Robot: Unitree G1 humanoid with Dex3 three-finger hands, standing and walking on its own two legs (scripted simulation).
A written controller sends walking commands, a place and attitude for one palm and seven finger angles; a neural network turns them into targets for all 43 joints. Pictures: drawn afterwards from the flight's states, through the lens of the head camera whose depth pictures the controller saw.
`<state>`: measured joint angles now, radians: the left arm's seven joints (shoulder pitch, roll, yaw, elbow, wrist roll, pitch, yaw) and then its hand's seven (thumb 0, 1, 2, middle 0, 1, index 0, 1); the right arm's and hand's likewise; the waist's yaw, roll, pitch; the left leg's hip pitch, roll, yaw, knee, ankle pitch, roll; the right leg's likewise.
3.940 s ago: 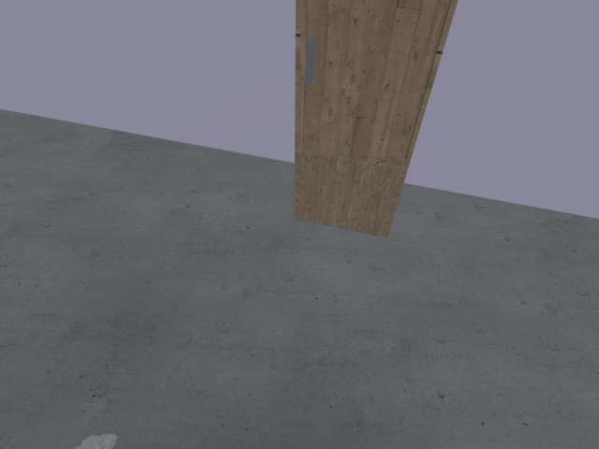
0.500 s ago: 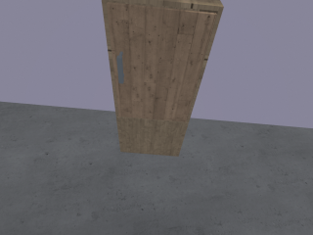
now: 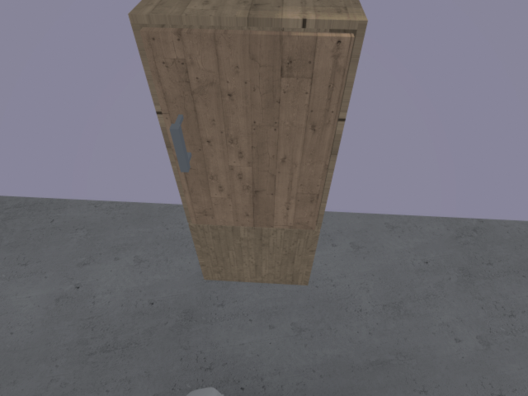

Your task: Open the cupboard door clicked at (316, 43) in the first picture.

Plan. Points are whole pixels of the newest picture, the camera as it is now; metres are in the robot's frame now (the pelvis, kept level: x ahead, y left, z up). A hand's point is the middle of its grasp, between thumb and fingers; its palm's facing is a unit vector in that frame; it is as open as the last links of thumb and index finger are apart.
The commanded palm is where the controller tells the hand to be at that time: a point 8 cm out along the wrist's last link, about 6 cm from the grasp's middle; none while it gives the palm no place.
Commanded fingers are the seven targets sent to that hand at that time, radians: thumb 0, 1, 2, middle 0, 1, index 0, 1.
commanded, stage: take the last steps up to it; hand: left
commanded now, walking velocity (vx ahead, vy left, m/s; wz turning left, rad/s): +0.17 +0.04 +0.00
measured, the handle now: (182, 143) +0.64 +0.22 +0.00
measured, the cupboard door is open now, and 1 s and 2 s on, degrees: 0 0 0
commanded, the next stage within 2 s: come to a stop and stand still in 0.06 s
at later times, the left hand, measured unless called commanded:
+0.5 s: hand out of the picture +0.13 +0.22 -0.18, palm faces +0.04 -0.98 -0.22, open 7.4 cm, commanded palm none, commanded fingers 0.00 0.90 0.90 -0.20 -0.30 -0.20 -0.30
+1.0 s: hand out of the picture +0.09 +0.17 -0.15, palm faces +0.08 -0.96 -0.28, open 7.4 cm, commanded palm none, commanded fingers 0.00 0.90 0.90 -0.20 -0.30 -0.20 -0.30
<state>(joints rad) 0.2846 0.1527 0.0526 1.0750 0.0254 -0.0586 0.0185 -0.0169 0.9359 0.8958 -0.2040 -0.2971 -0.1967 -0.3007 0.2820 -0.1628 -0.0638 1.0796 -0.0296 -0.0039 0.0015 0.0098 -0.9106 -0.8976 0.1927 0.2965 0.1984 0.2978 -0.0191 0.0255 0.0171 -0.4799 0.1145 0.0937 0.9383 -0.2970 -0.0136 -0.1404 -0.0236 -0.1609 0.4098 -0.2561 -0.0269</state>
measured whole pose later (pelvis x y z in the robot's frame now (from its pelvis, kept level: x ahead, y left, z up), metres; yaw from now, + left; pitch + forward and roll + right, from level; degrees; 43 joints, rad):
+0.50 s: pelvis +0.08 +0.02 +0.00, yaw -2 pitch -1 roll -1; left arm 0.22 0.21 0.08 1.01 0.02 0.06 0.03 0.00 0.91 0.90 -0.20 -0.30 -0.19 -0.30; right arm 0.14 -0.15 -0.05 1.02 -0.02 0.01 -0.05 -0.01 -0.94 -0.90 0.20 0.30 0.21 0.30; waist 0.01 -0.04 0.09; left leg -0.26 0.07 0.16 0.47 -0.18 0.03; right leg -0.45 -0.04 -0.01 1.02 -0.42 0.05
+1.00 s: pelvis +0.06 -0.03 +0.00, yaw +0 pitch +0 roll +3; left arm 0.26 0.16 0.04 1.00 0.03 0.00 0.03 0.00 0.91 0.90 -0.21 -0.30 -0.20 -0.30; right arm 0.24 -0.23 -0.07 1.04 -0.02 0.08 0.00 0.01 -0.91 -0.90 0.19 0.30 0.20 0.30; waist 0.03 0.02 0.05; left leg -0.35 0.03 0.02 0.87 -0.38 -0.05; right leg -0.24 -0.08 -0.07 0.46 -0.21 -0.02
